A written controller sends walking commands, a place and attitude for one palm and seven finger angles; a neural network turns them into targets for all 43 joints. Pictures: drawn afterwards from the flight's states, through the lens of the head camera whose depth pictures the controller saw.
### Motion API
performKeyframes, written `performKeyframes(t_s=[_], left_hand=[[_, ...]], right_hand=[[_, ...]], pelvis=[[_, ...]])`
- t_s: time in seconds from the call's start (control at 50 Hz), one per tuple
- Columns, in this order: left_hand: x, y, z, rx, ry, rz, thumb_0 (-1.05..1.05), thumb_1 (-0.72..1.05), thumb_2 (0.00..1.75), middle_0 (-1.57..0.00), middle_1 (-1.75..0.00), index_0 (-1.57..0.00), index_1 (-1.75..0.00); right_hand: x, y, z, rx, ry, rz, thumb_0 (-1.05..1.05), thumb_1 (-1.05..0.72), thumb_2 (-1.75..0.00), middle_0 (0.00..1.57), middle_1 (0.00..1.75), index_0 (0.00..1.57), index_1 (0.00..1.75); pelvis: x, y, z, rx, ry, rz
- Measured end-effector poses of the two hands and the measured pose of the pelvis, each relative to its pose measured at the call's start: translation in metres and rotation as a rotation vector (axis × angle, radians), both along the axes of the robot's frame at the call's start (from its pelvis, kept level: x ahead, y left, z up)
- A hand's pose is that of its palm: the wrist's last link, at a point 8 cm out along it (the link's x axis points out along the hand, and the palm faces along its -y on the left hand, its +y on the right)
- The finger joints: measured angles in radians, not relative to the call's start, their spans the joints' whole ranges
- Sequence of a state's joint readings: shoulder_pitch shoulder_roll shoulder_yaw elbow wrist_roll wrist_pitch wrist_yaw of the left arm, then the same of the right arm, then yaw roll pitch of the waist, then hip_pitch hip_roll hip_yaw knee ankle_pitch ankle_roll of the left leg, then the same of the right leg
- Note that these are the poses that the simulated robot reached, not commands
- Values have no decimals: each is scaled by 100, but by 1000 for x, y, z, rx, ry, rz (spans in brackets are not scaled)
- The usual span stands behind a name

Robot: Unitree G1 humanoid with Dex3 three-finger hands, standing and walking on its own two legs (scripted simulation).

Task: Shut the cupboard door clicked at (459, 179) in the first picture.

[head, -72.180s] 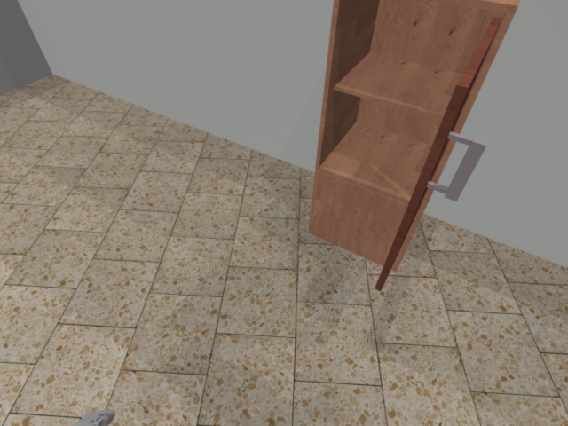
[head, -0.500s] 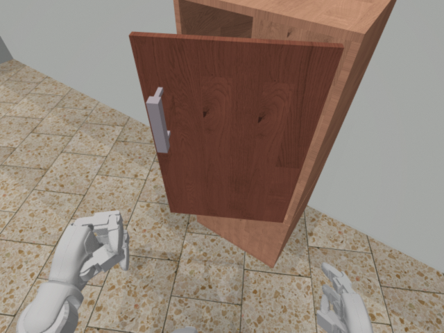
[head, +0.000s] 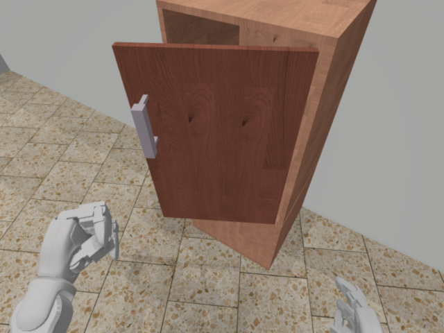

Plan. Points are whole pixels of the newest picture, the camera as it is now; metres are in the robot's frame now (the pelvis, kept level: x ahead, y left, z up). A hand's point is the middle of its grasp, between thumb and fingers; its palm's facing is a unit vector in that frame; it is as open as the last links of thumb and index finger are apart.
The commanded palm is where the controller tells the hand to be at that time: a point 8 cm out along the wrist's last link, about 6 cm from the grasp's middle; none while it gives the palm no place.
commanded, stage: bring the fist close to the handle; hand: left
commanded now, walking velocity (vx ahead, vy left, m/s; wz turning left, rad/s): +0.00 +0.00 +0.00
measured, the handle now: (147, 126) +0.51 +0.21 +0.10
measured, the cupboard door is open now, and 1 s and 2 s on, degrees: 28 28 25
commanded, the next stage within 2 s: push the door shut along its arc in 1.48 s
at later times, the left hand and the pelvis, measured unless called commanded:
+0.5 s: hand (136, 205) +0.31 +0.18 +0.09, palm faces -0.04 -1.00 -0.02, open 3.1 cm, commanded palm +0.28 +0.23 +0.10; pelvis +0.01 +0.00 +0.00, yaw -1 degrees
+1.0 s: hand (151, 159) +0.40 +0.17 +0.11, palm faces -0.01 -1.00 -0.03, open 3.1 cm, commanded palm +0.38 +0.22 +0.10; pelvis +0.01 +0.01 +0.00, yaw -1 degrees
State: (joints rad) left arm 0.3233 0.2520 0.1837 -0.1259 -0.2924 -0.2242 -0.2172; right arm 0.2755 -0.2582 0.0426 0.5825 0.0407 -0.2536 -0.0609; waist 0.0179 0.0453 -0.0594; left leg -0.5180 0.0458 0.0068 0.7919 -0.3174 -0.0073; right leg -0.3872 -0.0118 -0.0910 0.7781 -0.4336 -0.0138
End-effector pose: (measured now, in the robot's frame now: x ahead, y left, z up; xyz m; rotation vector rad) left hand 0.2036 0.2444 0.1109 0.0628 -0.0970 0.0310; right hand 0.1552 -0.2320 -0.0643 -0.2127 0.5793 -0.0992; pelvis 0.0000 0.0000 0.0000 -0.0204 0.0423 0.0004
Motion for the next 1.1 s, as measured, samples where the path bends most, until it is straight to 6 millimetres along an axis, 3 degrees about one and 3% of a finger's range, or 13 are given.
performKeyframes(t_s=[0.18, 0.34, 0.5, 0.66, 0.76, 0.84, 0.98, 1.1], left_hand=[[6, -7, -23, -23, 128, -30, 2, 90, 90, -130, -150, -130, -150], [48, -2, -3, -16, 1, -21, 2, 90, 90, -130, -150, -130, -150], [83, -12, -18, -39, 122, -64, 2, 90, 90, -130, -150, -130, -150], [101, -5, -4, -28, 22, -11, 2, 90, 90, -130, -150, -130, -150], [119, -8, -14, -32, 87, -42, 2, 90, 90, -130, -150, -130, -150], [137, -11, -20, -41, 118, -37, 2, 90, 90, -130, -150, -130, -150], [169, -18, -1, -35, 43, -38, 2, 90, 90, -130, -150, -130, -150], [194, -22, -12, -43, 129, -36, 2, 90, 90, -130, -150, -130, -150]], right_hand=[[8, -1, -1, 8, -9, -12, 2, -90, -90, 20, 30, 20, 30], [7, -1, -8, 0, 36, -7, 2, -90, -90, 20, 30, 20, 30], [0, -4, -10, 9, 74, -60, 2, -90, -90, 20, 30, 21, 30], [-5, -6, -12, -1, 120, -63, 2, -90, -90, 20, 30, 20, 30], [-8, -5, -17, -8, 155, -68, 2, -90, -90, 20, 30, 20, 30], [-13, -6, -19, -15, 182, -80, 2, -90, -90, 20, 30, 20, 30], [-31, -7, -26, -14, 238, -105, 2, -90, -90, 20, 30, 20, 30], [-54, -12, -33, -8, 317, -143, 1, -90, -90, 20, 30, 21, 30]], pelvis=[[3, -3, 0, 6, 3, -3], [4, -3, -1, 3, 19, 3], [12, 2, 3, 16, 32, -20], [14, 4, 3, 15, 35, -24], [11, 6, 3, 10, 40, -17], [9, 7, 3, 10, 50, -18], [9, 8, 2, 8, 65, -23], [8, 9, 1, 9, 84, -29]])
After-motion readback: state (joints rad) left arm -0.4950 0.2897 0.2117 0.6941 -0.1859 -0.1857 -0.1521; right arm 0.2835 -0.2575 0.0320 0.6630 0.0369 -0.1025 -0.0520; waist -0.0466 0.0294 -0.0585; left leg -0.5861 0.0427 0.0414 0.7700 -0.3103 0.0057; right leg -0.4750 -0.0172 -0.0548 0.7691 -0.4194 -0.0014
